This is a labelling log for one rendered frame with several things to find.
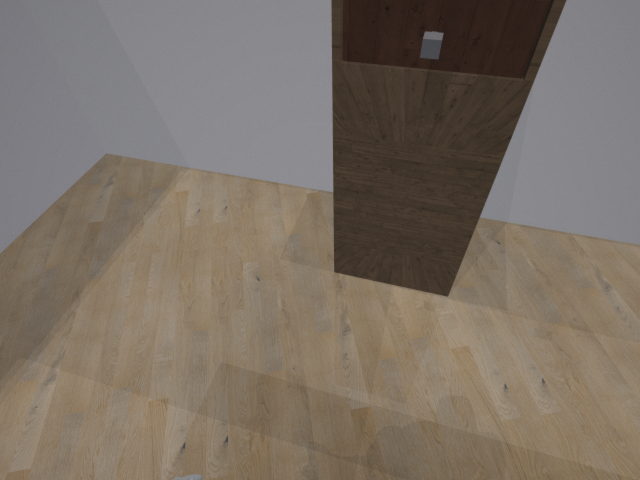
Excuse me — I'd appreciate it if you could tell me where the cabinet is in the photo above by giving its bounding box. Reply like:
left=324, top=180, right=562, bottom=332
left=331, top=0, right=566, bottom=297

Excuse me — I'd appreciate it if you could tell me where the handle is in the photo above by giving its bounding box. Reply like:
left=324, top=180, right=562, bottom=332
left=420, top=31, right=444, bottom=59

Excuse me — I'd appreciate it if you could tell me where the drawer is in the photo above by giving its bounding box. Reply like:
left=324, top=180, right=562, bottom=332
left=342, top=0, right=551, bottom=79

